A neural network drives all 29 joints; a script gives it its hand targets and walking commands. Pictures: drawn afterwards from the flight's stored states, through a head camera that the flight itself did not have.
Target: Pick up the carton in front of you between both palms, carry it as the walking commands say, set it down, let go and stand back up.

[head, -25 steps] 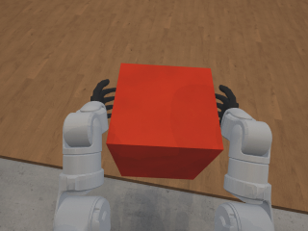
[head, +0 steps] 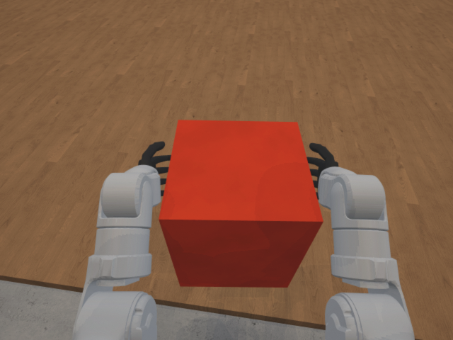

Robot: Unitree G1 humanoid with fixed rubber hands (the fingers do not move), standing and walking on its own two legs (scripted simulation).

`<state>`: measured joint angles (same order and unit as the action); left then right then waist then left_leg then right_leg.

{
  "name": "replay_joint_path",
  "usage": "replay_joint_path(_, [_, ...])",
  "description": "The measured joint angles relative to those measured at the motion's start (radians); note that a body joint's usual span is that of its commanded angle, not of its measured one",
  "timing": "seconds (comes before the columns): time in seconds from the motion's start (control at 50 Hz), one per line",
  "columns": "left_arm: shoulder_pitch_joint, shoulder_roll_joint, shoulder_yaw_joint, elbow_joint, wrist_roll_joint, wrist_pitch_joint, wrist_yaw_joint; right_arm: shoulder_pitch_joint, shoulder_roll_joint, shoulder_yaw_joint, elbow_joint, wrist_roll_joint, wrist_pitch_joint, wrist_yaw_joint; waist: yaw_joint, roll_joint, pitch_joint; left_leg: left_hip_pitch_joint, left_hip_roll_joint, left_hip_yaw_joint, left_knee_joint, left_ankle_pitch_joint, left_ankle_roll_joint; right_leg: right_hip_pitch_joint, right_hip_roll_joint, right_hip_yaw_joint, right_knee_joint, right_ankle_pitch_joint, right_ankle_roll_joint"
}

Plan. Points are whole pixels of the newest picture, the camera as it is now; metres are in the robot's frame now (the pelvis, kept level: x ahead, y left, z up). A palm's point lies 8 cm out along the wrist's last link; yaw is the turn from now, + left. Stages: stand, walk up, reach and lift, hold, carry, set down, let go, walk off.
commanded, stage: carry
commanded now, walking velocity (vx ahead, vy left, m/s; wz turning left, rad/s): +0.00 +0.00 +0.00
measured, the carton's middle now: (235, 208) +0.35 +0.00 +0.05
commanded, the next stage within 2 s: none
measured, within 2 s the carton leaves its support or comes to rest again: neither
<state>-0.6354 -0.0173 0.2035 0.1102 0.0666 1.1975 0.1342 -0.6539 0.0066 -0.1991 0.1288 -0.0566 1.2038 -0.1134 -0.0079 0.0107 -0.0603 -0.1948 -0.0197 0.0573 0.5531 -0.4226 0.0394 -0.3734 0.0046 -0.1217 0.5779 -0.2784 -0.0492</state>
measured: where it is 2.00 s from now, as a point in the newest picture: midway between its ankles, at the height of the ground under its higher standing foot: outside the picture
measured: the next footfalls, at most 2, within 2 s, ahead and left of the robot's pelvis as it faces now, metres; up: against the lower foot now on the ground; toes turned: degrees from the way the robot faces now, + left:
none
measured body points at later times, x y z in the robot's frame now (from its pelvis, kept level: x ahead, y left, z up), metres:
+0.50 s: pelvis -0.04 -0.01 +0.00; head -0.06 -0.01 +0.45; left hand +0.32 +0.15 +0.12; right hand +0.32 -0.16 +0.12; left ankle -0.10 +0.08 -0.73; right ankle +0.01 -0.09 -0.73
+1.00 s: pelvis -0.06 +0.00 +0.00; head -0.08 +0.00 +0.45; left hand +0.29 +0.15 +0.12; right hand +0.29 -0.15 +0.12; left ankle -0.10 +0.08 -0.73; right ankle +0.01 -0.09 -0.73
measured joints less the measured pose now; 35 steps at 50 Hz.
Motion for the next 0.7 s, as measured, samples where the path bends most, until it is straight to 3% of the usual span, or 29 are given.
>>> replay_joint_path(0.22, [-0.001, 0.011, -0.008, 0.041, -0.014, 0.004, 0.000, 0.019, 0.008, 0.001, 0.010, -0.012, 0.011, 0.000, 0.024, -0.001, -0.010, -0.003, 0.003, -0.008, 0.018, -0.005, 0.000, 0.004, 0.000, -0.010, 0.008, 0.007, -0.007])
replay_joint_path(0.7, [-0.018, 0.014, -0.002, 0.115, -0.008, 0.014, -0.001, 0.000, -0.005, 0.004, 0.092, -0.004, 0.017, 0.000, 0.012, -0.007, -0.034, -0.011, -0.002, 0.004, -0.014, 0.064, 0.003, 0.012, -0.002, -0.002, -0.063, 0.098, -0.012])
